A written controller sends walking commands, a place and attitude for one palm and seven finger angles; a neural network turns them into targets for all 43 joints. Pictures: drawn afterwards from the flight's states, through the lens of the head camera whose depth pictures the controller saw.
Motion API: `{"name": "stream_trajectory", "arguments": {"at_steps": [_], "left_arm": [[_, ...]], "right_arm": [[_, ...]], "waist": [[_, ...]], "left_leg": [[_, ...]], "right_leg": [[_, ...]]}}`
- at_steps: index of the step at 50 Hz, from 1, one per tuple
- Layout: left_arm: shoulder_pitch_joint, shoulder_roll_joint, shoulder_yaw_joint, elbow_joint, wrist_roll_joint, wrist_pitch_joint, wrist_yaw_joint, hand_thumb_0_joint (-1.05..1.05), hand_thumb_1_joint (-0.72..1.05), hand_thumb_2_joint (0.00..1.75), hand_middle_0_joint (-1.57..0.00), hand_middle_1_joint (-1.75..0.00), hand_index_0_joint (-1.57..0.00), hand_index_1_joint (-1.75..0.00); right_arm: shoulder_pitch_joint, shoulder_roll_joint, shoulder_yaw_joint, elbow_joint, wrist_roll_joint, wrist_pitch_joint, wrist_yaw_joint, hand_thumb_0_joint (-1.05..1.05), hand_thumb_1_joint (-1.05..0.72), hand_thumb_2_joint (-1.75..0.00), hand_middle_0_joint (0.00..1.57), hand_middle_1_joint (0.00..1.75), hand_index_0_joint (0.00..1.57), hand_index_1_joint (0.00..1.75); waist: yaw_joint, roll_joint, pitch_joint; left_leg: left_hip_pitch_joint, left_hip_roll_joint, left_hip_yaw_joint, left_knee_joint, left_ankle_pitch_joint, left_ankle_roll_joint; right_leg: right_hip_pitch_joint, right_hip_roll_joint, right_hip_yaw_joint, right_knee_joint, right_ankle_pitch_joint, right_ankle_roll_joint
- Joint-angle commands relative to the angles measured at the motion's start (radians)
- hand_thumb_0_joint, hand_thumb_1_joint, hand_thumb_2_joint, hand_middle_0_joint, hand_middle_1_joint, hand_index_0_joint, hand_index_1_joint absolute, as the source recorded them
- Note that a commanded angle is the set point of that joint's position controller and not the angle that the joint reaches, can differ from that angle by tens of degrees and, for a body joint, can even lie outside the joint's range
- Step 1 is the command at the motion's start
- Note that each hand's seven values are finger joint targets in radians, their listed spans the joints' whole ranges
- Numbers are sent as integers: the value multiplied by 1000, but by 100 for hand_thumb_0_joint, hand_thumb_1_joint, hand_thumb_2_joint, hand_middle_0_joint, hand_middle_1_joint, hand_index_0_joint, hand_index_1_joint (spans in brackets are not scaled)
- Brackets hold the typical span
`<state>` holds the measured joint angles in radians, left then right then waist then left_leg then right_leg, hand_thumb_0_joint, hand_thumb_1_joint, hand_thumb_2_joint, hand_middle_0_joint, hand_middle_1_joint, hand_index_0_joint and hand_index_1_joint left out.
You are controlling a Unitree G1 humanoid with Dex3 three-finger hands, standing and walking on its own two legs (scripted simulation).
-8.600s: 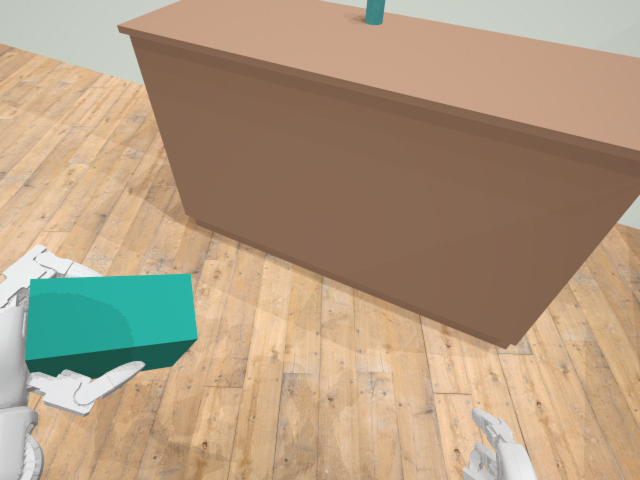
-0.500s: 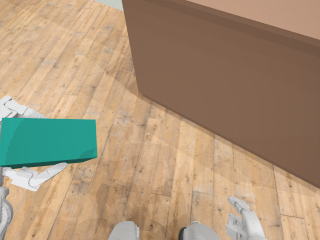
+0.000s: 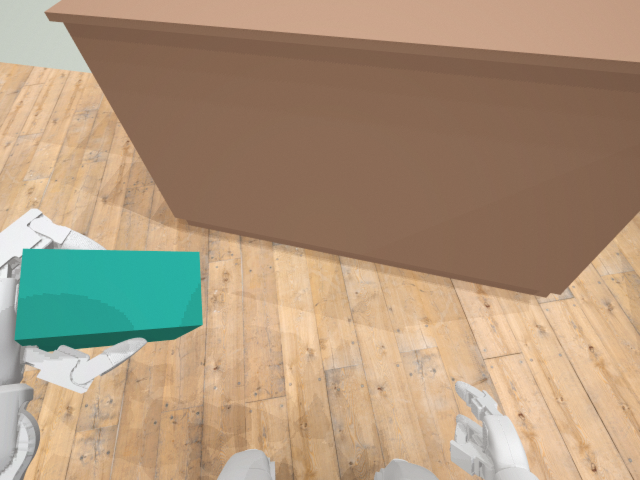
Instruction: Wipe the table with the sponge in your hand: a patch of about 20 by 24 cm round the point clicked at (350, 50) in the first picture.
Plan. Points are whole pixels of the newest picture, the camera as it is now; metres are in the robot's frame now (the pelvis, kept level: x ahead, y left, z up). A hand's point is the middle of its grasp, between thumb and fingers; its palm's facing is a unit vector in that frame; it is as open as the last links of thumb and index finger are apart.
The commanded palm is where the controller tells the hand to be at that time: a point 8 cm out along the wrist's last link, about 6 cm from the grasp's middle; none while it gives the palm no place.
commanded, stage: turn to face it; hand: left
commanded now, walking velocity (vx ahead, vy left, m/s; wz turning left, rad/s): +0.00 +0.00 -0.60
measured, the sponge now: (139, 302) +0.24 +0.18 +0.16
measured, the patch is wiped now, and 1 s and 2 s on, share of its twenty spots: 0.00 0.00 0.00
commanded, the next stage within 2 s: take the last steps up to it in 0.96 s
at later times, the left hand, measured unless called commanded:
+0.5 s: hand (162, 330) +0.21 +0.14 +0.19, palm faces +0.13 -0.89 -0.43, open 10.5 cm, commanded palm +0.16 +0.20 +0.20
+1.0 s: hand (303, 385) +0.17 +0.02 +0.20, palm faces -0.17 -0.82 -0.54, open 10.5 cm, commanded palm +0.15 +0.11 +0.20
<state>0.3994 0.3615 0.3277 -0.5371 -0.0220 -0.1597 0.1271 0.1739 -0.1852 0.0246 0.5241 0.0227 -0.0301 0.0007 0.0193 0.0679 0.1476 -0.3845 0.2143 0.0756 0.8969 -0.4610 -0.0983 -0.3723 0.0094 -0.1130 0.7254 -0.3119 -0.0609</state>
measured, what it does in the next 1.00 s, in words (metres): walks backwards, turning right: left foot, then right foot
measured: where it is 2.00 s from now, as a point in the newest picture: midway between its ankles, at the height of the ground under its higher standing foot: outside the picture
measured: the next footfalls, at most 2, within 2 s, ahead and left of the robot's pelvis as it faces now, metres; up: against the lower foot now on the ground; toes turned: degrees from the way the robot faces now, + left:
left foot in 0.50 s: -0.04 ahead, +0.12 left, +0.00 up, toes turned -12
right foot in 0.74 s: -0.07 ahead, -0.20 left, +0.00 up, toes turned -29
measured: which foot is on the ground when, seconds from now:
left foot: up 0.00-0.48, down 0.50-0.74, up 0.76-0.98, down 1.00-1.00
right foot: down 0.00-0.50, up 0.52-0.72, down 0.74-1.00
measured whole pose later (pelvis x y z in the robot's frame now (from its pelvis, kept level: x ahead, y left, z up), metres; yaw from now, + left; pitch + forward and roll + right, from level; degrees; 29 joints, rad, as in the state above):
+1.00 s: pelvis -0.14 -0.05 +0.01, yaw -31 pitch +0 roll +1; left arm 0.57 0.47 0.44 -0.68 -0.04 -0.22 0.13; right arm 0.18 -0.24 -0.02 0.57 0.01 0.01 -0.02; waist -0.04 -0.03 0.12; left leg -0.31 0.04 0.09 0.62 -0.37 -0.03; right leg -0.45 0.04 0.01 0.59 -0.16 -0.04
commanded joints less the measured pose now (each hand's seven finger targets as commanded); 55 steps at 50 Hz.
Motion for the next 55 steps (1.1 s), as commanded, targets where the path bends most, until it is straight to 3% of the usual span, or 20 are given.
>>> {"name": "stream_trajectory", "arguments": {"at_steps": [1,5,17,21,23,25,26,28,30,34,35,36,37,38,41,45,48,50,51,55], "left_arm": [[123,272,285,-258,-51,-86,39,0,10,130,-120,-160,-120,-160],[204,218,272,-152,-57,-89,33,0,10,130,-120,-160,-120,-160],[12,194,137,-163,-26,-69,49,0,10,130,-120,-160,-120,-160],[-11,218,153,-198,-14,-86,34,0,10,130,-120,-160,-120,-160],[-24,214,149,-196,-13,-98,19,0,10,130,-120,-160,-120,-160],[-32,212,171,-213,-17,-110,-4,0,10,130,-120,-160,-120,-160],[-35,242,203,-241,-9,-112,-4,0,10,130,-120,-160,-120,-160],[57,223,220,-186,-15,-92,-10,0,10,130,-120,-160,-120,-160],[23,159,152,-220,-19,-84,-3,0,10,130,-120,-160,-120,-160],[-79,167,121,-211,-2,-79,19,0,10,130,-120,-160,-120,-160],[-100,166,110,-180,8,-68,20,0,10,130,-120,-160,-120,-160],[-130,203,136,-183,10,-74,26,0,10,130,-120,-160,-120,-160],[-91,270,213,-156,7,-85,41,0,10,130,-120,-160,-120,-160],[-42,257,225,-136,-12,-80,41,0,10,130,-120,-160,-120,-160],[72,277,265,-315,-29,-100,44,0,10,130,-120,-160,-120,-160],[182,270,304,-311,-31,-110,47,0,10,130,-120,-160,-120,-160],[169,238,284,-285,-28,-117,43,0,10,130,-120,-160,-120,-160],[153,208,264,-266,-22,-130,39,0,10,130,-120,-160,-120,-160],[155,222,270,-221,-10,-134,39,0,10,130,-120,-160,-120,-160],[49,131,120,-190,5,-109,21,0,10,130,-120,-160,-120,-160]], "right_arm": [[-83,-81,-44,-138,-10,14,-7,0,-90,-90,20,30,20,30],[-105,-90,-59,-119,-10,61,-8,0,-90,-90,20,30,20,30],[-98,-158,-80,-132,-14,106,-20,0,-90,-90,20,30,20,30],[-82,-146,-85,-134,-17,110,-6,0,-90,-90,20,30,20,30],[-39,-149,-91,-132,-17,109,1,0,-90,-90,20,30,20,30],[-88,-172,-101,-168,-33,94,-2,0,-90,-90,20,30,20,30],[-112,-139,-102,-183,-18,71,-12,0,-90,-90,20,30,20,30],[-97,-133,-98,-173,-7,47,-8,0,-90,-90,20,30,20,30],[-72,-133,-84,-160,9,24,0,0,-90,-90,20,30,20,30],[4,-173,-90,-134,6,-34,-8,0,-90,-90,20,30,20,30],[-3,-170,-87,-130,7,-43,-10,0,-90,-90,20,30,20,30],[-18,-148,-79,-132,11,-51,-10,0,-90,-90,20,30,20,30],[-53,-121,-69,-142,4,-52,-16,0,-90,-90,20,30,20,30],[-58,-118,-72,-134,5,-43,-23,0,-90,-90,20,30,20,30],[-100,-99,-50,-118,-8,7,-15,0,-90,-90,20,30,20,30],[-100,-100,-53,-102,-16,8,-19,0,-90,-90,20,30,20,30],[-42,-116,-65,-93,-16,-7,-30,0,-90,-90,20,30,20,30],[-53,-158,-86,-111,-18,-25,-50,0,-90,-90,20,30,20,30],[-57,-138,-79,-102,-19,-34,-55,0,-90,-90,20,30,20,30],[-29,-148,-91,-73,4,-63,-40,0,-90,-90,20,30,20,30]], "waist": [[4,-128,-325],[-2,-167,-319],[23,-188,-274],[22,-152,-299],[-12,-117,-318],[2,150,-258],[13,186,-234],[22,172,-147],[20,173,-94],[-9,121,-179],[-10,83,-177],[-9,-80,-206],[7,-308,-238],[20,-346,-305],[9,-138,-336],[6,-197,-329],[-23,-128,-306],[-9,176,-234],[-7,253,-238],[-20,132,-200]], "left_leg": [[-245,-98,-124,378,1,0],[-216,-111,-107,278,46,-8],[25,-218,-49,-93,-17,38],[184,-233,-12,-341,-53,74],[350,-190,-5,-522,-10,111],[405,144,-284,-694,45,233],[297,290,-311,-653,230,313],[83,249,-123,-619,251,279],[135,186,20,-540,382,205],[185,110,77,-297,624,115],[133,83,79,-199,578,96],[46,15,108,1,421,64],[-160,-121,83,201,-77,22],[-122,-110,-56,290,-171,26],[-73,-111,-95,237,-84,34],[66,-146,-28,-118,-29,48],[265,-143,-9,-423,121,71],[269,129,-290,-616,197,187],[166,252,-369,-655,256,254],[185,116,-89,-506,512,219]], "right_leg": [[355,-308,487,-307,466,-111],[330,-244,401,-336,458,-88],[129,-173,562,-575,-137,9],[71,-137,554,-577,-105,17],[-14,-76,511,-507,-104,83],[-210,85,304,-29,-80,121],[-246,61,196,312,-119,134],[-209,-15,196,518,-141,112],[-208,-52,119,296,-149,109],[123,35,-44,-139,40,116],[200,17,-22,-226,136,98],[293,-108,130,-272,408,40],[378,-296,456,-284,829,-82],[296,-357,538,-342,673,-90],[229,-321,450,-342,302,-126],[121,-258,370,-370,109,-104],[-21,-202,354,-326,-14,-32],[-143,-8,190,-2,-125,58],[-124,6,108,262,-224,86],[-100,-33,50,191,-140,100]]}}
